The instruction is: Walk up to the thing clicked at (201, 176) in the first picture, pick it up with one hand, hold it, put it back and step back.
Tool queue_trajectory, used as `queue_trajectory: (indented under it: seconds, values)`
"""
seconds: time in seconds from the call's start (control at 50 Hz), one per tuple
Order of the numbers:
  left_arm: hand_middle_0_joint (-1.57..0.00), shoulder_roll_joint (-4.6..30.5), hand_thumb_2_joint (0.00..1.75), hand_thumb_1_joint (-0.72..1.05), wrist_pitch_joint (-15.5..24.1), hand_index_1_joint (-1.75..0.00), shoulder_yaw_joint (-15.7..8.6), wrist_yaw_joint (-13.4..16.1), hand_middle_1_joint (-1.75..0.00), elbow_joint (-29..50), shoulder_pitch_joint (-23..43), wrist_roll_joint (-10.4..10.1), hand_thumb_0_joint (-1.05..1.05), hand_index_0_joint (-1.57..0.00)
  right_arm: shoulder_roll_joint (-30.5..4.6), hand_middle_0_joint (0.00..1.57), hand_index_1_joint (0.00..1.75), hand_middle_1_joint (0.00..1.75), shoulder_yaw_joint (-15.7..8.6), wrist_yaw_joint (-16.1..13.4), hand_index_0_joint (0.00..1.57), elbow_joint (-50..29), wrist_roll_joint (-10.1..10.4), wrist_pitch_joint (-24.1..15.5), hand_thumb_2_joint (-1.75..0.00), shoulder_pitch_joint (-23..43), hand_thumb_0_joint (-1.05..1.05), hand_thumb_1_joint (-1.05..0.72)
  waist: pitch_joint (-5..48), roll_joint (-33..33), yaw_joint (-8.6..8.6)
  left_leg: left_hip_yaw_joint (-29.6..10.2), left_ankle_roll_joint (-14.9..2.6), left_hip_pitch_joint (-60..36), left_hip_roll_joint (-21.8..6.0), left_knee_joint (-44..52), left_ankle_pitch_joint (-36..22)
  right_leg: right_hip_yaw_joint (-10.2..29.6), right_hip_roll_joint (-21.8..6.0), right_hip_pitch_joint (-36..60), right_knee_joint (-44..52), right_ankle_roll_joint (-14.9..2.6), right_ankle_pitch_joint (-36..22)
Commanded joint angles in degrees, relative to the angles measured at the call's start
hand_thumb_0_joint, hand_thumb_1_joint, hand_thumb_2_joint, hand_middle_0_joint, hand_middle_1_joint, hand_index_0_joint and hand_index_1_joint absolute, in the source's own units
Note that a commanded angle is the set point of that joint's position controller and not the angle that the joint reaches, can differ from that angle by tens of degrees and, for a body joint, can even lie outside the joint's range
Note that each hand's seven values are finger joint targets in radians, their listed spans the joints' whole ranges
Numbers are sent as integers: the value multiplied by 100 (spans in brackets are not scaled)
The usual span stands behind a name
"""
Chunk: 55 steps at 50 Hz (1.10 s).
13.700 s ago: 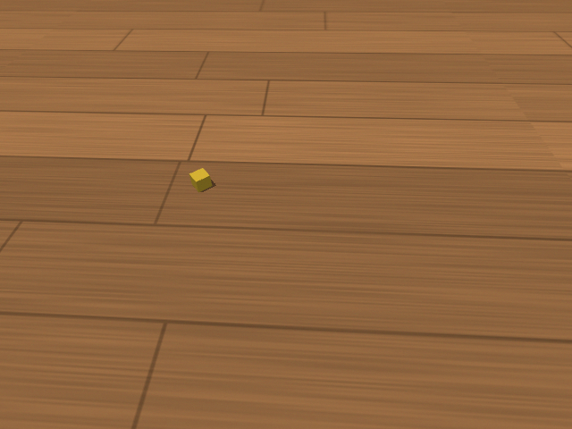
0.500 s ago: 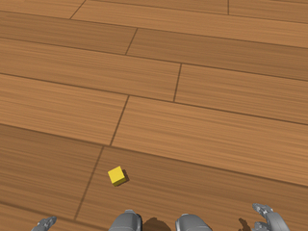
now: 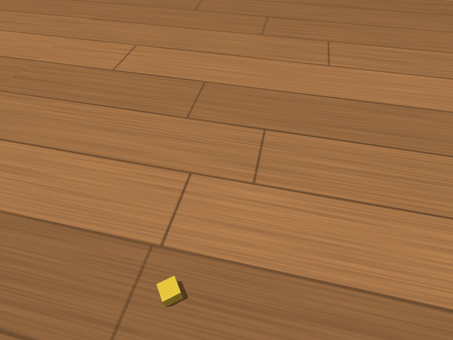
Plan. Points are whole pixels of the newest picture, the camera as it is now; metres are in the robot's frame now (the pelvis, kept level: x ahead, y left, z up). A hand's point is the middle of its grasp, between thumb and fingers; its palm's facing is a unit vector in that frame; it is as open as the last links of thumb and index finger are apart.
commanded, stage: walk up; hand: left
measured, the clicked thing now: (169, 291) +0.45 +0.24 -0.73
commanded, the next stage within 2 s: none
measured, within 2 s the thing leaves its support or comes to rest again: neither
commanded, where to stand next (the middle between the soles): +0.06 +0.01 m, yaw -2 degrees
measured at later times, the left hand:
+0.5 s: hand out of the picture +0.03 +0.32 -0.15, palm faces +0.09 -0.88 -0.47, open 7.4 cm
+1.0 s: hand out of the picture +0.06 +0.26 -0.12, palm faces -0.02 -0.87 -0.49, open 7.4 cm
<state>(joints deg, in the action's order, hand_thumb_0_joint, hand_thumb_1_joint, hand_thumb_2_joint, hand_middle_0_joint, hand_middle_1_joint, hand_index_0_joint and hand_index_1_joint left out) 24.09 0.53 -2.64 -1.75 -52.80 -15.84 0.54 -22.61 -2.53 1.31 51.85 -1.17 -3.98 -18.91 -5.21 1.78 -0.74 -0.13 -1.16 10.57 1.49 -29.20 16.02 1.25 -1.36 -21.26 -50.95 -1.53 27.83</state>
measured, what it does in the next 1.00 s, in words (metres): steps on the spot: right foot, then left foot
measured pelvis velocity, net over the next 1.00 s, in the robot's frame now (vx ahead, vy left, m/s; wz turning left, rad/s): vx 0.01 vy -0.03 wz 0.00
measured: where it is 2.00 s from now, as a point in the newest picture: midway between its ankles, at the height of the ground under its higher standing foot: outside the picture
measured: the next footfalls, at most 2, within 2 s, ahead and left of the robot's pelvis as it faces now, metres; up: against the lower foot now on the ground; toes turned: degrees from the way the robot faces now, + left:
right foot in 0.10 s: +0.13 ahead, -0.14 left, +0.00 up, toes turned -3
left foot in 0.42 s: -0.05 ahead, +0.15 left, +0.00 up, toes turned +4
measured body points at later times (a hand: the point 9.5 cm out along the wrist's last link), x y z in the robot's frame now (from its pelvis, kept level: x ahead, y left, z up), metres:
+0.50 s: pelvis -0.06 +0.02 -0.03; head -0.05 +0.01 +0.42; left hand +0.02 +0.36 -0.12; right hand +0.00 -0.30 -0.15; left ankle -0.09 +0.14 -0.73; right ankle +0.07 -0.13 -0.71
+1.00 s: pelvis +0.01 -0.03 -0.01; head +0.04 -0.07 +0.44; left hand +0.06 +0.30 -0.09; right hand +0.08 -0.37 -0.14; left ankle +0.01 +0.14 -0.65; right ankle +0.05 -0.15 -0.73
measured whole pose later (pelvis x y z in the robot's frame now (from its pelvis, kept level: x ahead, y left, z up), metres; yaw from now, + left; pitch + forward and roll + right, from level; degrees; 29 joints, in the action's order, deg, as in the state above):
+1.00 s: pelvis +0.01 -0.03 -0.01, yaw +0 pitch -4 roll +0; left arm 22.1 5.0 -0.9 2.2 -49.8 -17.1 -0.2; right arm -27.4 -5.2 1.8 46.9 -2.2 3.1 -15.3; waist -7.4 -5.3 -0.4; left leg -6.0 -0.8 28.0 -1.4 -68.4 24.6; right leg -0.7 -1.1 -16.7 -36.6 -0.4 16.1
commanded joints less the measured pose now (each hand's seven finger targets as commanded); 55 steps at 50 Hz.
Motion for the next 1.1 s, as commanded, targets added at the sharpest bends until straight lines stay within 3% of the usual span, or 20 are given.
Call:
queue_trajectory:
  seconds: [0.0,0.06,0.1,0.12,0.24,0.32,0.38,0.4,0.42,0.44,0.5,0.58,0.68,0.78,0.8,0.82,0.84,0.92,0.98,1.08]
  values:
    - [-20,837,90,90,252,-30,-232,342,-30,299,-128,-231,0,-20,-1161,20,30,30,-275,-122,20,-650,-34,265,-90,773,0,-90,172,-1555,126,-447,-829,103,-957,-83,-4889,-472,-14,234,1059,158,-1123]
    - [-20,1231,90,90,191,-30,-382,524,-30,205,-274,-139,0,-20,-1053,20,30,30,-297,-87,20,-794,195,568,-90,915,0,-90,507,-798,291,-399,-324,832,-543,-1062,-2951,-400,2,1217,2068,102,-2883]
    - [-20,1817,90,90,186,-30,-506,526,-30,403,-183,-40,0,-20,-768,20,30,30,-244,-135,20,-803,245,699,-90,476,0,-90,849,1104,288,-293,82,1617,394,-3075,1713,2058,-2301,1283,3031,-843,-4932]
    - [-20,1990,90,90,147,-30,-505,545,-30,556,144,-29,0,-20,-1153,20,30,30,-409,-196,20,-725,156,849,-90,328,0,-90,924,933,210,-911,73,1225,214,-4266,2270,2737,-2751,597,2977,-1567,-4574]
    - [-20,1530,90,90,99,-30,-548,742,-30,629,459,35,0,-20,-1327,20,30,30,-566,-21,20,-713,-37,1004,-90,116,0,-90,955,419,169,-1253,302,1903,126,-5236,975,1140,-1655,835,2495,-990,-1997]
    - [-20,1483,90,90,52,-30,-569,441,-30,986,1178,384,0,-20,-1230,20,30,30,-446,38,20,-286,146,678,-90,-192,0,-90,1186,2058,141,243,304,1061,59,-1992,2294,641,-1143,617,2987,-910,1471]
    - [-20,1413,90,90,-209,-30,-554,313,-30,765,910,198,0,-20,-1180,20,30,30,-473,-27,20,216,10,584,-90,-703,0,-90,671,892,-54,707,145,-456,226,21,937,504,-969,-704,2071,-501,1562]
    - [-20,1100,90,90,-237,-30,-436,337,-30,734,770,128,0,-20,-1290,20,30,30,-487,-48,20,209,-110,560,-90,-611,0,-90,228,-239,-116,-186,-24,-507,-67,655,1463,239,-622,-1550,954,-214,1522]
    - [-20,669,90,90,-184,-30,-320,389,-30,813,776,36,0,-20,-1827,20,30,30,-504,-60,20,-178,-271,546,-90,-16,0,-90,-251,-1926,-50,-2968,-506,357,-1676,1687,3346,-217,224,-2574,-731,72,1006]
    - [-20,1308,90,90,-112,-30,-494,486,-30,823,1643,56,0,-20,-2237,20,30,30,-556,-49,20,-368,-110,515,-90,479,0,-90,-930,-1257,-394,-3838,-1224,2110,-2519,2274,3953,726,28,-1905,-910,117,560]
    - [-20,1005,90,90,-75,-30,-392,224,-30,231,592,-34,0,-20,-1645,20,30,30,-343,-211,20,-316,-132,128,-90,1246,0,-90,-456,-353,270,-2075,-714,1059,-1536,1424,2278,976,210,-1326,-992,97,-899]
    - [-20,1340,90,90,21,-30,-529,-64,-30,468,883,145,0,-20,-1933,20,30,30,-594,-120,20,-130,-113,-68,-90,123,0,-90,-215,-958,-272,-2347,-1104,-788,-1866,1624,2994,568,71,-2192,-585,181,-578]
    - [-20,1205,90,90,192,-30,-393,-145,-30,580,887,68,0,-20,-1757,20,30,30,-547,-111,20,-264,-59,-136,-90,-166,0,-90,-356,-1146,-373,-1519,-1206,-1035,-1943,1352,977,240,-152,-1690,526,132,-472]
    - [-20,1191,90,90,448,-30,-447,44,-30,55,-958,-23,0,-20,-1332,20,30,30,-382,15,20,-608,-79,183,-90,68,0,-90,585,-769,472,209,-692,286,-800,-1429,-1421,-678,364,1791,2591,138,-1486]
    - [-20,1724,90,90,501,-30,-637,195,-30,-110,-1685,4,0,-20,-1001,20,30,30,-285,22,20,-780,-33,229,-90,-48,0,-90,938,126,766,164,-394,1412,-533,-2815,-564,646,-294,2818,2594,-19,-1280]
    - [-20,2445,90,90,550,-30,-728,315,-30,60,-1743,32,0,-20,-803,20,30,30,-231,15,20,-1079,-9,273,-90,6,0,-90,949,1221,621,-93,-160,2753,156,-3660,1833,3840,-2141,2861,3464,-753,-1062]
    - [-20,2422,90,90,532,-30,-658,336,-30,243,-1316,-14,0,-20,-1301,20,30,30,-422,-68,20,-1030,-91,409,-90,364,0,-90,530,100,513,-891,-133,2665,-351,-4113,1923,4217,-2657,1945,3406,-1337,-1105]
    - [-20,1782,90,90,531,-30,-450,630,-30,445,-585,-88,0,-20,-1215,20,30,30,-500,-4,20,-812,-122,653,-90,-134,0,-90,-53,-45,-30,-1037,40,2149,-626,-4083,733,1524,-1596,654,2603,-846,-3921]
    - [-20,1575,90,90,472,-30,-363,734,-30,678,14,-142,0,-20,-1062,20,30,30,-510,-32,20,-803,28,835,-90,-105,0,-90,-85,508,-149,-1030,216,1501,-124,-4453,724,778,-1456,-275,2321,-891,-6200]
    - [-20,1292,90,90,178,-30,-332,585,-30,1161,525,77,0,-20,-1229,20,30,30,-520,-298,20,-754,276,774,-90,85,0,-90,623,1152,44,-560,296,1572,291,-3798,861,399,-1188,369,1658,-1151,-5016]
